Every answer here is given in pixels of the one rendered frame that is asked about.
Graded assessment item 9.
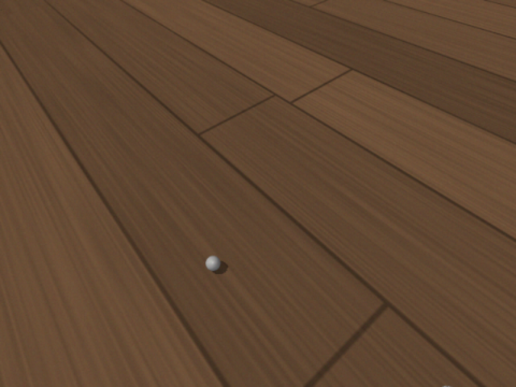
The ball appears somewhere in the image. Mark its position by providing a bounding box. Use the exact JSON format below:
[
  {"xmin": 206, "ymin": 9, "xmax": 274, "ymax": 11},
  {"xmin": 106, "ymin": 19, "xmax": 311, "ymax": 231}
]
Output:
[{"xmin": 206, "ymin": 256, "xmax": 221, "ymax": 271}]

